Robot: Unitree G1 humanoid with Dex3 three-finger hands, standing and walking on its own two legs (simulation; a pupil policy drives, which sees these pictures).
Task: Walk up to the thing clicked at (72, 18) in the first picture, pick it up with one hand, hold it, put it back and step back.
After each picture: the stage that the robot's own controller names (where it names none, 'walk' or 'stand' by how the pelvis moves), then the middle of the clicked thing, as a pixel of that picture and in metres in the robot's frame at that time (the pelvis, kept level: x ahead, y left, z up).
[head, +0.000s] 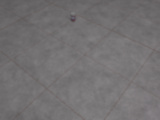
stand; (73, 17) +1.96 +0.12 -0.72
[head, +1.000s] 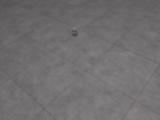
walk; (74, 31) +1.83 +0.28 -0.71
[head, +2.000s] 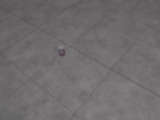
walk; (61, 50) +1.23 +0.32 -0.72
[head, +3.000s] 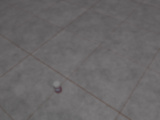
walk; (57, 87) +0.79 +0.29 -0.72
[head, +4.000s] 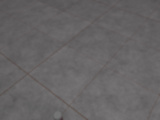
walk; (58, 117) +0.53 +0.23 -0.72
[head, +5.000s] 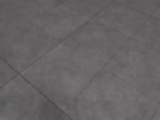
stand; out of the picture +0.40 +0.24 -0.70
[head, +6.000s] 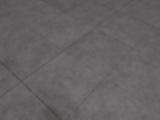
stand; out of the picture +0.37 +0.24 -0.72
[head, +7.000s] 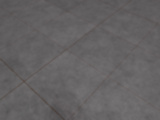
stand; out of the picture +0.36 +0.24 -0.72
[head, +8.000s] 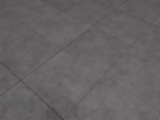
stand; out of the picture +0.39 +0.25 -0.72
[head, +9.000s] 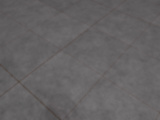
stand; out of the picture +0.37 +0.26 -0.73
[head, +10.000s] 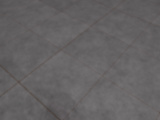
stand; out of the picture +0.36 +0.26 -0.73
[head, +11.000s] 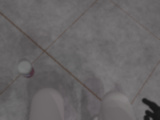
go down; (26, 69) +0.42 +0.27 -0.41
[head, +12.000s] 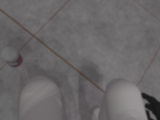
go down; (12, 57) +0.43 +0.30 -0.30
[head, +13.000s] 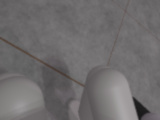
close in; out of the picture +0.40 +0.33 -0.22
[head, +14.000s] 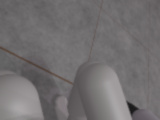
close; out of the picture +0.40 +0.33 -0.21
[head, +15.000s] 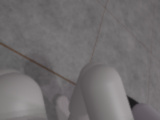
lift; out of the picture +0.38 +0.31 -0.22
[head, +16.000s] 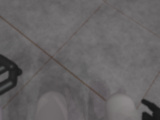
close; (54, 108) +0.27 +0.15 -0.43
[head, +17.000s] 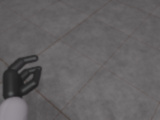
go down; out of the picture +0.29 -0.04 -0.69
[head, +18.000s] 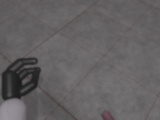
stand; out of the picture +0.40 -0.21 -0.69
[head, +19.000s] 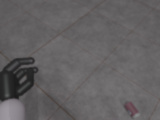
stand; (132, 110) +0.48 -0.39 -0.70
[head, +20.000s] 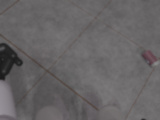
crouch; (150, 58) +0.64 -0.54 -0.52
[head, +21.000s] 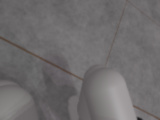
lower; out of the picture +0.89 -0.58 -0.27
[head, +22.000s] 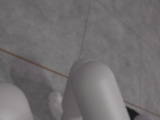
lower; out of the picture +1.10 -0.64 -0.25
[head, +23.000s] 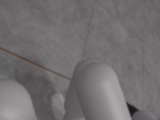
lower; out of the picture +1.24 -0.77 -0.24
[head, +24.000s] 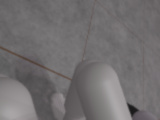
lower; out of the picture +1.38 -0.90 -0.25
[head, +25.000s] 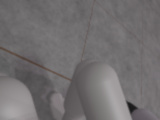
lower; out of the picture +1.51 -1.03 -0.25
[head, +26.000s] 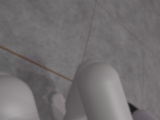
open; out of the picture +1.63 -1.16 -0.25
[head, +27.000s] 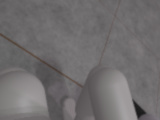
stand; out of the picture +1.72 -1.34 -0.26
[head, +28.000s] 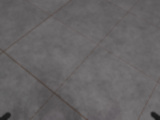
stand; out of the picture +1.30 -1.86 -0.61
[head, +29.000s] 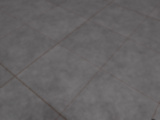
stand; out of the picture +1.33 -2.03 -0.69
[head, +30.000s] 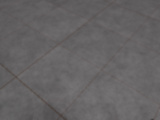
stand; out of the picture +1.41 -2.17 -0.69
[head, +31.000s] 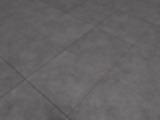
stand; out of the picture +1.49 -2.33 -0.74
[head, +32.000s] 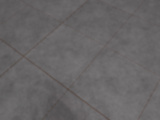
walk; out of the picture +1.77 -2.39 -0.73
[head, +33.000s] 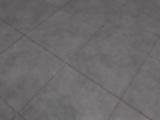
walk; out of the picture +2.05 -2.62 -0.72
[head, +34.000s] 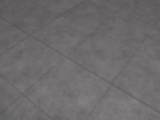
stand; out of the picture +2.50 -2.61 -0.73
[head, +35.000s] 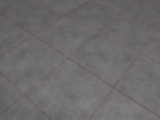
stand; out of the picture +2.43 -2.82 -0.74
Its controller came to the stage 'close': yes
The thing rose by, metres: 0.01
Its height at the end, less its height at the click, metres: -0.02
